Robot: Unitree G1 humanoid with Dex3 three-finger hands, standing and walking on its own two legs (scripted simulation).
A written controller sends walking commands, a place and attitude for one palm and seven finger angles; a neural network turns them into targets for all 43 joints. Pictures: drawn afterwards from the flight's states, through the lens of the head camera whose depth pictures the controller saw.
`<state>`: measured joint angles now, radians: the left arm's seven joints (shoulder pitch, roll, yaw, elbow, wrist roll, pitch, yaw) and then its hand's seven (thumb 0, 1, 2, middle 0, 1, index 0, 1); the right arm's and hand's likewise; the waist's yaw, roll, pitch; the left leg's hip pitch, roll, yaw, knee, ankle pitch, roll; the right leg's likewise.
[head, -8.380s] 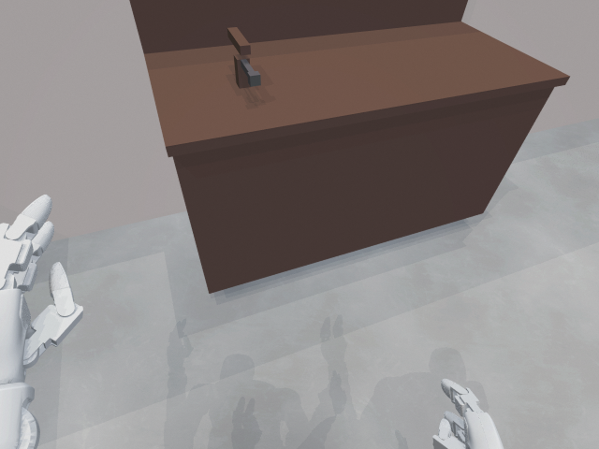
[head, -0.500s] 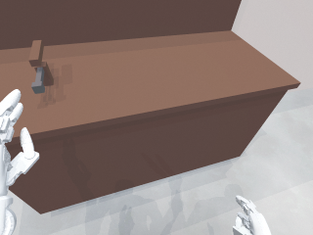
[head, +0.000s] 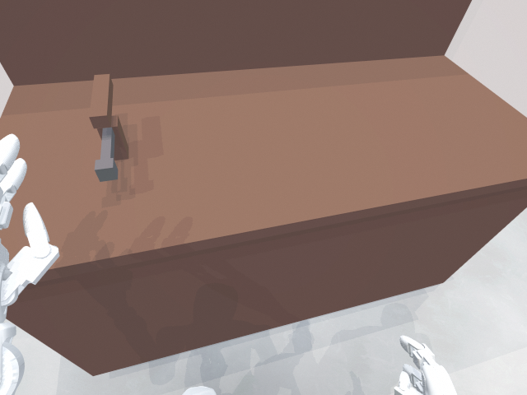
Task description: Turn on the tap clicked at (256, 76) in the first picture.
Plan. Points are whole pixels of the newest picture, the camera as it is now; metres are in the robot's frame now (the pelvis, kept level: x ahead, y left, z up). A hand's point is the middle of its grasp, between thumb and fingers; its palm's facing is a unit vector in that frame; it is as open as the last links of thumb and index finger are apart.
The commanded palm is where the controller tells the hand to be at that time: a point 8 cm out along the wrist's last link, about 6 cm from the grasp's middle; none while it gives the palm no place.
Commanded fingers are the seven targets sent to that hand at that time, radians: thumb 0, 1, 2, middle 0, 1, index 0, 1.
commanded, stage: shuffle to correct the standing spot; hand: left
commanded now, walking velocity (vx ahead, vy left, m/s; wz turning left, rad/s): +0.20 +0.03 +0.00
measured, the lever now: (106, 169) +0.42 +0.31 +0.08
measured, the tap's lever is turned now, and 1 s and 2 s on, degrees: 0 0 0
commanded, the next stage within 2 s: come to a stop and stand still in 0.22 s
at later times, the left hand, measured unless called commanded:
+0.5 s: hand (37, 163) +0.33 +0.34 +0.17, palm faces +0.47 -0.83 -0.30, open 7.4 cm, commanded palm +0.27 +0.35 +0.20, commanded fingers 0.00 0.90 0.90 -0.20 -0.30 -0.20 -0.30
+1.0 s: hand (90, 164) +0.34 +0.27 +0.17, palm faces +0.39 -0.86 -0.32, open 7.4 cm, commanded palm +0.29 +0.31 +0.20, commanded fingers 0.00 0.90 0.90 -0.20 -0.30 -0.20 -0.30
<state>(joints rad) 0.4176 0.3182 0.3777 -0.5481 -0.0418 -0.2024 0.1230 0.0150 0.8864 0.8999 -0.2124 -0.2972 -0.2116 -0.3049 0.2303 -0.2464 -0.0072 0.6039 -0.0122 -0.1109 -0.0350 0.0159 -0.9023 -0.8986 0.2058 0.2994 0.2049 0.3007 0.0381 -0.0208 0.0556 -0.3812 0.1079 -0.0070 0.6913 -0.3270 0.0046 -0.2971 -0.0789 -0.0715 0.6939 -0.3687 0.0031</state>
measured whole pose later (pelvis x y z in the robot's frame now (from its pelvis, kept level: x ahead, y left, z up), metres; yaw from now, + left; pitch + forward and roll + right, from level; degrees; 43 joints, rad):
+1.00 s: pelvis +0.12 +0.04 +0.02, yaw -2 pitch -2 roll -1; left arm 0.46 0.29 0.30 -0.48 -0.07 -0.04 0.15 0.02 0.89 0.90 -0.21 -0.30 -0.21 -0.30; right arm 0.20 -0.24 0.02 0.63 0.01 -0.08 -0.07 0.02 -0.90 -0.90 0.21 0.30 0.20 0.30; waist 0.03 0.04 0.04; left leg -0.25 0.07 0.01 0.49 -0.20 -0.02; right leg -0.21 0.07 -0.08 0.39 -0.16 -0.07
